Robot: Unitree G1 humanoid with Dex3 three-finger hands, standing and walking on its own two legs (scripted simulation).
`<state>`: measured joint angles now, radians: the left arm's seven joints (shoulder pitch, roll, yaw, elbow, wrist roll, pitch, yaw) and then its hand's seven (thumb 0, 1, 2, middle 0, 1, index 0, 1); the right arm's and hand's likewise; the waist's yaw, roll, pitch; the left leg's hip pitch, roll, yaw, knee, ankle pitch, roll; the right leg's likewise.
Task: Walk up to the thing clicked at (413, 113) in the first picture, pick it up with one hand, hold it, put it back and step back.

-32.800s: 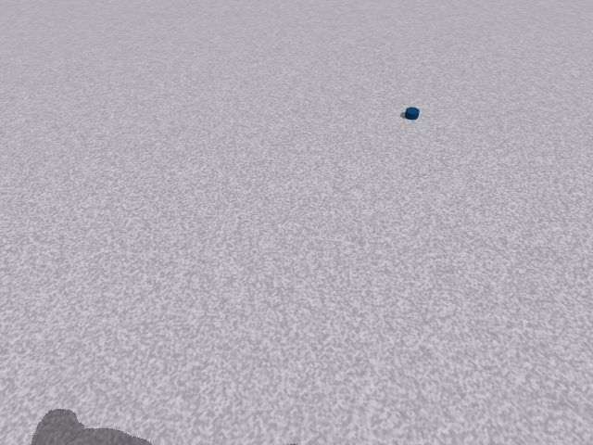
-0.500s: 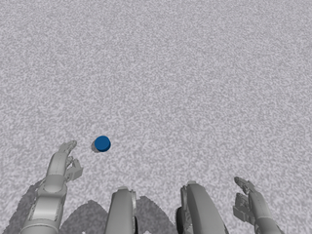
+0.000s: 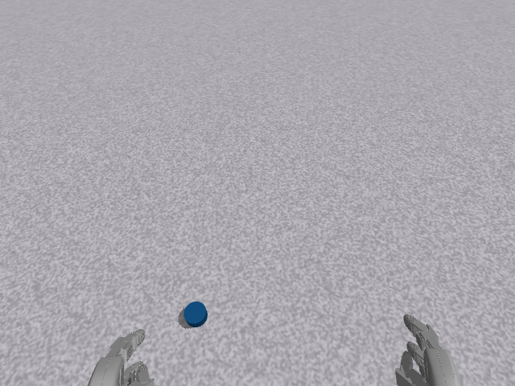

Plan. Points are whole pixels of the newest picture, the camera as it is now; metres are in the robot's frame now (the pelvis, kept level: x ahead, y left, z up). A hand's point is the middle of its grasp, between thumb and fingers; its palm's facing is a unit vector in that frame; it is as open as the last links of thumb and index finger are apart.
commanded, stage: home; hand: left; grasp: from above
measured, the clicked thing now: (195, 314) +0.50 +0.25 -0.69
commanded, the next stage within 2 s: none
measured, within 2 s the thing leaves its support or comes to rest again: neither
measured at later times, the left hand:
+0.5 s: hand (147, 384) +0.17 +0.18 -0.05, palm faces +0.05 -0.98 -0.19, open 7.4 cm
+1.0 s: hand out of the picture +0.17 +0.18 -0.05, palm faces +0.05 -0.98 -0.19, open 7.4 cm
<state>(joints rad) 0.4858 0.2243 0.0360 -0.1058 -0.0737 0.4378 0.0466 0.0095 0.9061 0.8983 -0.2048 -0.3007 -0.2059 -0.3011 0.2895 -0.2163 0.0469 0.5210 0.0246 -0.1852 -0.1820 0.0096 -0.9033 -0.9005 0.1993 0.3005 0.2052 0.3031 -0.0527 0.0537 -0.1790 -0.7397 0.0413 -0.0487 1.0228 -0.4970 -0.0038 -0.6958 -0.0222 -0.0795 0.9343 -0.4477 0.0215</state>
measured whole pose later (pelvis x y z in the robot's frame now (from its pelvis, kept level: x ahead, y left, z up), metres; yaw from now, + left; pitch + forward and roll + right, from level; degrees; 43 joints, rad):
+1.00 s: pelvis +0.01 +0.00 +0.00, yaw +0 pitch +10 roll -3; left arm 0.49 0.22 0.03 -0.11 -0.06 0.44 0.01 0.01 0.91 0.90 -0.20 -0.30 -0.20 -0.30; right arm 0.28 -0.22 0.03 0.55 0.01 -0.23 -0.17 0.01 -0.90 -0.90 0.20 0.30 0.21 0.30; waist -0.03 0.05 -0.16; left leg -0.68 0.04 -0.04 1.00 -0.50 -0.01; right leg -0.64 -0.02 -0.07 0.92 -0.46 0.02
